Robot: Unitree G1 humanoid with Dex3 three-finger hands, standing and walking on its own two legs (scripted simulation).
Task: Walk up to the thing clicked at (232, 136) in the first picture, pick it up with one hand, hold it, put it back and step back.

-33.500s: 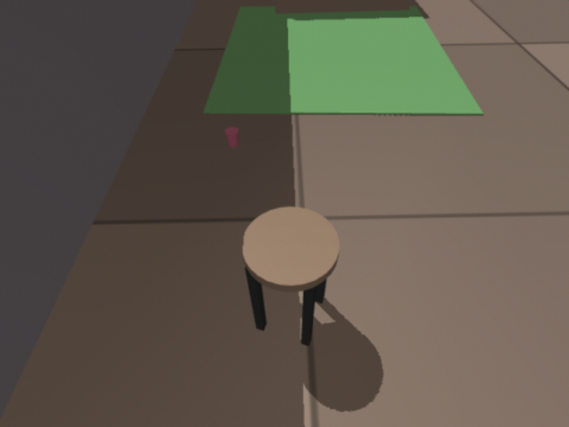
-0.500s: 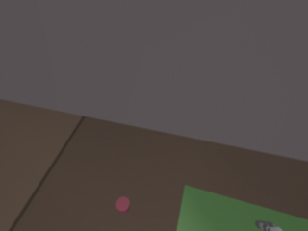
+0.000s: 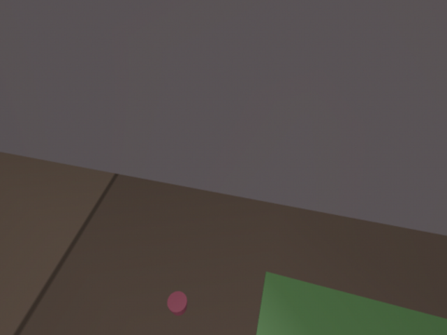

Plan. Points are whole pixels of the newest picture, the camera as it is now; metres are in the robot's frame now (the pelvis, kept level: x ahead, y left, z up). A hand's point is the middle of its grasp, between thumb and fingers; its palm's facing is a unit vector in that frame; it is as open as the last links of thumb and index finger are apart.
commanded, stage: walk up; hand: left
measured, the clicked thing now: (178, 304) +0.38 +0.19 -0.74
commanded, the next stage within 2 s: stand in 0.66 s
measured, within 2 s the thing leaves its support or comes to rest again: neither
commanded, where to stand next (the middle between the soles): +0.05 -0.02 m, yaw -3 degrees
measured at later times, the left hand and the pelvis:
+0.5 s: hand out of the picture +0.08 +0.25 -0.17, palm faces +0.01 -0.95 -0.31, open 7.4 cm; pelvis +0.01 +0.00 +0.00, yaw +0 degrees
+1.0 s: hand out of the picture +0.09 +0.25 -0.17, palm faces -0.02 -0.95 -0.30, open 7.4 cm; pelvis +0.03 +0.01 +0.00, yaw +0 degrees
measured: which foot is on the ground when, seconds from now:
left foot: down 0.00-1.00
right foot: down 0.00-1.00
